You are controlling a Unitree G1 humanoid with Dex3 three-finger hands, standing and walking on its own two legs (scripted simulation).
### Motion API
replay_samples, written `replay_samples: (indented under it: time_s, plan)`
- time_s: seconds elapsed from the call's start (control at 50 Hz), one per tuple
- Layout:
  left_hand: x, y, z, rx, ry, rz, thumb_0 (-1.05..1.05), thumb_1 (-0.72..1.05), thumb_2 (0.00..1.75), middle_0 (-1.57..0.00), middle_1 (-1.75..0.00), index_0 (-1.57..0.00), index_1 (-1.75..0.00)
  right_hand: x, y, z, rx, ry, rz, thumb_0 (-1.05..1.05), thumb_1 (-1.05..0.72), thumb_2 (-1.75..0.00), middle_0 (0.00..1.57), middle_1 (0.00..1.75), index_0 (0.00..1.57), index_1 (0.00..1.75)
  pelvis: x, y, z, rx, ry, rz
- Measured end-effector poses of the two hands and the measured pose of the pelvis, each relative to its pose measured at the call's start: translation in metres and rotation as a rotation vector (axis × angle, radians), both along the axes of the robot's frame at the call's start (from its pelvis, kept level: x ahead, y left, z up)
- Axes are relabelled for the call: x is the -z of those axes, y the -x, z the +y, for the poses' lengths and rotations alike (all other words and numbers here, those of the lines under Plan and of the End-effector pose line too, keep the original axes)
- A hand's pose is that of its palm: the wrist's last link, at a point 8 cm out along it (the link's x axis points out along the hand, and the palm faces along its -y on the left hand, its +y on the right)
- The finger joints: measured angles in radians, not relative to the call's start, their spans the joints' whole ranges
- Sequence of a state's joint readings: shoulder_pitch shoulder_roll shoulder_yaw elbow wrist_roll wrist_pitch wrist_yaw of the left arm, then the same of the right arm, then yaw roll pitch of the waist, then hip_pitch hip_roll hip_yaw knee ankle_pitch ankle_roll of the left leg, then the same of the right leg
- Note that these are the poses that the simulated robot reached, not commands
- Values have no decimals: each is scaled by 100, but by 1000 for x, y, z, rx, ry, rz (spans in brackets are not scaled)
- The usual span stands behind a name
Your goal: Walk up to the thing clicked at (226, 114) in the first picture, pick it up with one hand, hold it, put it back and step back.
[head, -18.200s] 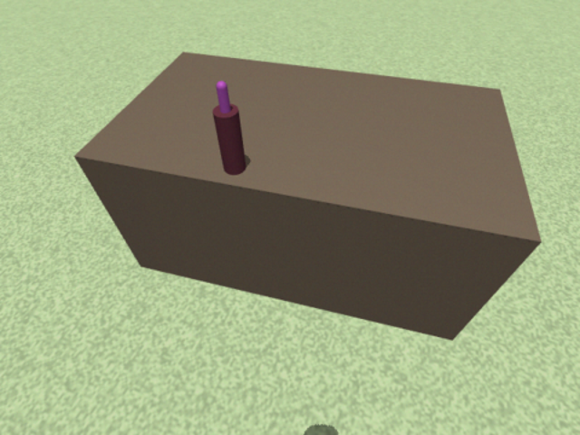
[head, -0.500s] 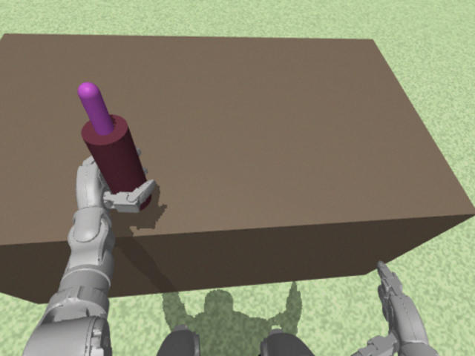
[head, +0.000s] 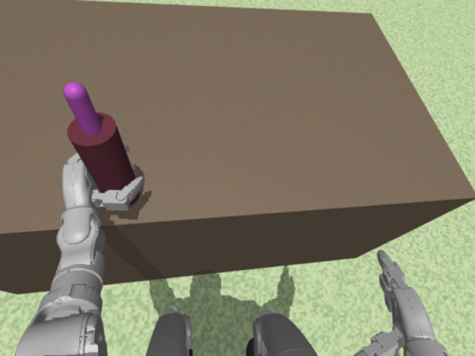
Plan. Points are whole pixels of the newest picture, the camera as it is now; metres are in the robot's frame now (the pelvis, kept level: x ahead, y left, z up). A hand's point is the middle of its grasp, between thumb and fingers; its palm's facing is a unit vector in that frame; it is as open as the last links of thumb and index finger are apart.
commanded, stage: lower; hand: left
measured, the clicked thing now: (103, 152) +0.43 +0.19 +0.06
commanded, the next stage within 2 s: loosen in 0.28 s
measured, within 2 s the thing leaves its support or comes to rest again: rests again in 1.42 s
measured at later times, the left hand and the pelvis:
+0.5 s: hand (119, 184) +0.42 +0.19 -0.03, palm faces +0.16 -0.99 +0.00, open 8.8 cm; pelvis -0.01 -0.01 -0.02, yaw +0 degrees
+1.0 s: hand (118, 179) +0.42 +0.19 -0.02, palm faces +0.15 -0.99 +0.02, open 14.0 cm; pelvis -0.01 +0.00 -0.02, yaw +0 degrees
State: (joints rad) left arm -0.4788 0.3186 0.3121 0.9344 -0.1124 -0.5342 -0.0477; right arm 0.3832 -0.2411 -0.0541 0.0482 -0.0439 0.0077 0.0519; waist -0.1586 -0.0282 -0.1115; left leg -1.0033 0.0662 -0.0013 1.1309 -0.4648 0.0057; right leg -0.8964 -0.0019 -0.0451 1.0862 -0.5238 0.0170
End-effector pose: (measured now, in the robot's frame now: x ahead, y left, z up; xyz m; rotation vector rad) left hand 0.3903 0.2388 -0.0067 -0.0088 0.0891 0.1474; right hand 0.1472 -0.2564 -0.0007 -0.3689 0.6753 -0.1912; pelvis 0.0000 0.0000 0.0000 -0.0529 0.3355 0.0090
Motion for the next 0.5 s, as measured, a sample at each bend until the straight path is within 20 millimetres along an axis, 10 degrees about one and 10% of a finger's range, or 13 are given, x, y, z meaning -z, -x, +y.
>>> replay_samples:
  time_s: [0.5]
  plan:
    - [18, 3, 0, -10, -2, -34, 0, -23, 108, -80, -100, -82, -100, 5, 7, -7, -13, 29, -26, -1, 52, -5, 6, 5, 6, 5, 20, 10, -6, -5, 2, 37]
